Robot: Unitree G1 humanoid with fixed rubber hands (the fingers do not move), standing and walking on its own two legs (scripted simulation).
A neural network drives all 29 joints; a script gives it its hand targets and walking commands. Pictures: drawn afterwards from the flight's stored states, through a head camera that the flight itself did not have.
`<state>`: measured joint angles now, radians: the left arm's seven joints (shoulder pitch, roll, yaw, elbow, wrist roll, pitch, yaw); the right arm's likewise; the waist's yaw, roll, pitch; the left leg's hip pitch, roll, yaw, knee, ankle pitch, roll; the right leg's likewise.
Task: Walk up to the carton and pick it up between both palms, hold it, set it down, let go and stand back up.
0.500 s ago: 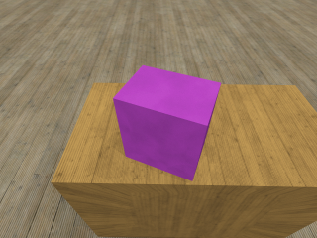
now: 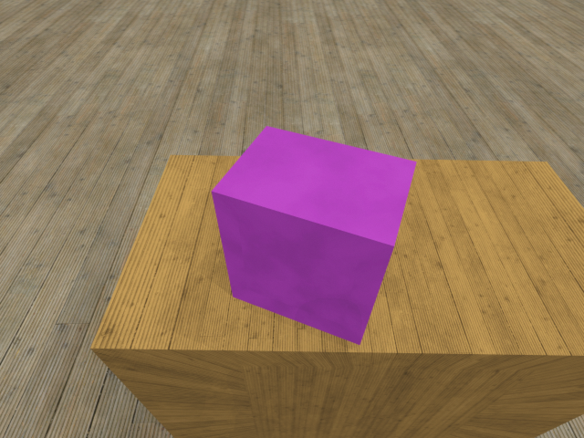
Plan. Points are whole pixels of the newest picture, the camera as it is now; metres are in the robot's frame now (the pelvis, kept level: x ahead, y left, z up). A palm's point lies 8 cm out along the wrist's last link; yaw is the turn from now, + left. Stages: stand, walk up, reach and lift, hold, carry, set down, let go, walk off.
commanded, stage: stand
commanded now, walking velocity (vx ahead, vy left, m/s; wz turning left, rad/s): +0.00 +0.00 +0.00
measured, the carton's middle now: (313, 237) +0.43 -0.02 +0.02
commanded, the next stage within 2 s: none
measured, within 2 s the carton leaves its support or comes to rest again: neither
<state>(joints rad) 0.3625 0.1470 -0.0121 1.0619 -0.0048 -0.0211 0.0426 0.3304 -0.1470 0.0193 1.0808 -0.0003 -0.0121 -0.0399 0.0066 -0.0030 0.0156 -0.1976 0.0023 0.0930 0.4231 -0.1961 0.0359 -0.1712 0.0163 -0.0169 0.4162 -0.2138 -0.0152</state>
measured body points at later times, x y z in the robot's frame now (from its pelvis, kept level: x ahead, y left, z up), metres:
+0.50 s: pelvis +0.02 +0.02 +0.00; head +0.02 +0.02 +0.45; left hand +0.01 +0.23 -0.16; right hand +0.00 -0.20 -0.16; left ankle +0.02 +0.09 -0.74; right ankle +0.01 -0.11 -0.74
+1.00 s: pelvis +0.03 +0.04 +0.00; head +0.03 +0.05 +0.45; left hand +0.03 +0.25 -0.17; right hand +0.01 -0.18 -0.15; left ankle +0.02 +0.09 -0.74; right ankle +0.01 -0.11 -0.74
